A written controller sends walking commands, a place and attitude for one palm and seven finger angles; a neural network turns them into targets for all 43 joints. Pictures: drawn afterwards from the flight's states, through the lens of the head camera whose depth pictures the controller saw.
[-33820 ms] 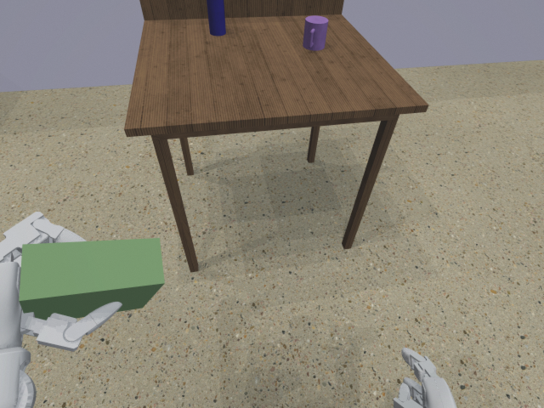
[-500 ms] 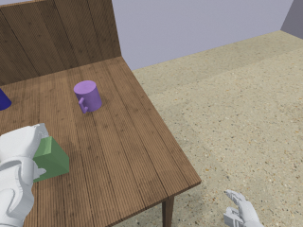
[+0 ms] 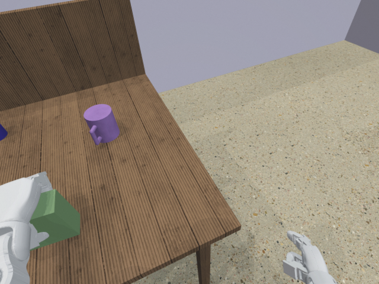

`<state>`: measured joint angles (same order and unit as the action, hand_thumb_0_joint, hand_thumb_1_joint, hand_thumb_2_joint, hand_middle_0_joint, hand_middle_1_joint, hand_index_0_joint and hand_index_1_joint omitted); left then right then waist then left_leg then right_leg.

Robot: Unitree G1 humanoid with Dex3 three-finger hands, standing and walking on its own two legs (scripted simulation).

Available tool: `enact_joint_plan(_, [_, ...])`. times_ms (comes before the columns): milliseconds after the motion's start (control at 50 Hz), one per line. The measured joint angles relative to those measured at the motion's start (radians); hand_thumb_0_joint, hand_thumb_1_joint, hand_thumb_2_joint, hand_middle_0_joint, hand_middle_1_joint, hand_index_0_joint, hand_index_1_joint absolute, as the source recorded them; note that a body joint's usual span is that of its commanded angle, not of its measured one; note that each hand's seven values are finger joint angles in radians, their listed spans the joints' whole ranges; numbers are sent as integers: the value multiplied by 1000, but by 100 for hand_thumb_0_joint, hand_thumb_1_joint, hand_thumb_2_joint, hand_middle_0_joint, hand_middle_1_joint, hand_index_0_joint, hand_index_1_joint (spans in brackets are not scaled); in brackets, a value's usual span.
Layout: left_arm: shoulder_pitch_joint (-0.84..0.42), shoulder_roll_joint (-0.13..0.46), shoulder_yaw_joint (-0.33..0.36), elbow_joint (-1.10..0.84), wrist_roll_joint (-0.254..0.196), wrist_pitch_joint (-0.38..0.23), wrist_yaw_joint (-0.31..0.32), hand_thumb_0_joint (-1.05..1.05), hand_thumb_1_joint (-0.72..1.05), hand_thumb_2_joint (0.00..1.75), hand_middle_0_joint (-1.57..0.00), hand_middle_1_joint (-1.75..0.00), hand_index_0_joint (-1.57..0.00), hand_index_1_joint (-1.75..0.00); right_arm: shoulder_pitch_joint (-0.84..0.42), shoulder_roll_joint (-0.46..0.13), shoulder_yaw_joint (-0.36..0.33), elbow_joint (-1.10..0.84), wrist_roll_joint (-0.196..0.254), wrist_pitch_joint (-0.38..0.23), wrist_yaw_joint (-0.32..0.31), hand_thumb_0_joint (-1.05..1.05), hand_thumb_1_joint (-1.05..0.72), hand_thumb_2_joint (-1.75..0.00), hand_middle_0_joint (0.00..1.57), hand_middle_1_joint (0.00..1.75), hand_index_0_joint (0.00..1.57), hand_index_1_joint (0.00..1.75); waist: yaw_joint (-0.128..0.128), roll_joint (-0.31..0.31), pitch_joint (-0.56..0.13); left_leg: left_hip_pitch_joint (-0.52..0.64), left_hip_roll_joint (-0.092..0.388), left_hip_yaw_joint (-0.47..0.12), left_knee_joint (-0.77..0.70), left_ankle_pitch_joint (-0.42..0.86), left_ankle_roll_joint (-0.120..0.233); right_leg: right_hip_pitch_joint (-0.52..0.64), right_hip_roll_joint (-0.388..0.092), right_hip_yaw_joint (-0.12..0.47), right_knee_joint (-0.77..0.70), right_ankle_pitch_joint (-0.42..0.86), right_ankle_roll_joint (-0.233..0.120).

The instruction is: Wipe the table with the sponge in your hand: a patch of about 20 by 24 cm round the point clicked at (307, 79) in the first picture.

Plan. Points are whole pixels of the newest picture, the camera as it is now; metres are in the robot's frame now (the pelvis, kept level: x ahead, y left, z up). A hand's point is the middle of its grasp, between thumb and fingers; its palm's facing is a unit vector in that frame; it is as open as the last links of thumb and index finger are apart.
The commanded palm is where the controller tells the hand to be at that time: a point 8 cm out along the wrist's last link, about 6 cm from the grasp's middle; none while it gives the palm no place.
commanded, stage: wipe back along the first lane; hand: left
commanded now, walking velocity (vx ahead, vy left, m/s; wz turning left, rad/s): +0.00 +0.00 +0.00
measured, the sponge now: (42, 226) +0.20 +0.35 +0.03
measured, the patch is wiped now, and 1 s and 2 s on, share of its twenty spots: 1.00 1.00 1.00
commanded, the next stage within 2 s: lift the sponge slowly off the table in 0.42 s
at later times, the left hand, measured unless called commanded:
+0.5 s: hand (27, 234) +0.16 +0.32 +0.09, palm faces +0.08 -0.09 -0.99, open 9.4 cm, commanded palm +0.11 +0.30 +0.12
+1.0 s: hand (32, 235) +0.16 +0.31 +0.09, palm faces +0.05 -0.12 -0.99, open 9.4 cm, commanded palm +0.11 +0.30 +0.15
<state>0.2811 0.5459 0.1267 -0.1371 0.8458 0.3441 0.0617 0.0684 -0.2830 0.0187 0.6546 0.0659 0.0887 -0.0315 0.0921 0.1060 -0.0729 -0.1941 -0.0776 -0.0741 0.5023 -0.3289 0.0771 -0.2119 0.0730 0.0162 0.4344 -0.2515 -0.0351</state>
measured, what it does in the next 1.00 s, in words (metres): stands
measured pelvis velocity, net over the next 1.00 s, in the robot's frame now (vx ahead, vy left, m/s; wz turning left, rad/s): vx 0.00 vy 0.01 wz -0.01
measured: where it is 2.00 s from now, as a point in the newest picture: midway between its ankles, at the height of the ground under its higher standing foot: outside the picture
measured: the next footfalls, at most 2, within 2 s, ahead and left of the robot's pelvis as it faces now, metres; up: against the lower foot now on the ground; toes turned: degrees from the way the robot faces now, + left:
none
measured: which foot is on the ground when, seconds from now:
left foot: down 0.00-1.00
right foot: down 0.00-1.00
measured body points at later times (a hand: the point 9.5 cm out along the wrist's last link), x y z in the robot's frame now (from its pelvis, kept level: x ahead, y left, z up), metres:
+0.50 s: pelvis -0.01 +0.02 +0.00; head -0.03 -0.02 +0.45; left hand +0.15 +0.32 +0.14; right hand +0.23 -0.19 -0.08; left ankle -0.05 +0.07 -0.74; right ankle -0.02 -0.10 -0.74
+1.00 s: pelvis +0.00 +0.01 +0.00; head -0.02 -0.02 +0.45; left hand +0.15 +0.31 +0.15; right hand +0.25 -0.19 -0.07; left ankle -0.05 +0.07 -0.74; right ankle -0.02 -0.10 -0.74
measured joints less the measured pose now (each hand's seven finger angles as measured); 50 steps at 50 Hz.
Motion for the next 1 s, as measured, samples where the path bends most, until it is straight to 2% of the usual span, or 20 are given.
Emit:
enact_joint_plan(200, [100,-14,-2,-105,-20,18,11,1,-44,106,-72,-143,-76,-151,-1,14,5,-9,2,3,3,1,-91,-90,20,30,20,30,0,2,-12,4,-2,9,10,-6,5,2,-1,8,12,-5,6])
enact_joint_plan(460, [193,-60,-47,-228,10,63,34,2,-43,106,-71,-144,-76,-150,-12,26,4,-21,3,-1,17,1,-91,-90,20,30,20,30,9,9,-14,9,-11,21,13,-3,17,5,-10,19,16,-2,20])
enact_joint_plan(560, [189,-78,-76,-239,27,83,41,2,-43,106,-71,-144,-76,-150,-17,30,7,-20,2,-2,20,1,-91,-90,20,30,20,30,21,12,-14,10,-15,22,12,-1,21,5,-14,20,18,-2,22])
enact_joint_plan(740, [138,-59,-98,-225,35,119,3,2,-44,106,-73,-142,-78,-148,-32,38,21,-15,-2,-3,11,1,-91,-90,20,30,20,30,32,4,7,32,-16,20,-4,8,19,23,-16,19,10,2,19])
enact_joint_plan(1000, [183,-37,-98,-296,16,109,-33,2,-45,106,-75,-140,-80,-146,-31,30,17,-20,-12,-20,12,1,-91,-90,20,30,20,30,39,3,17,64,-9,13,-20,5,12,57,-9,14,-9,1,11])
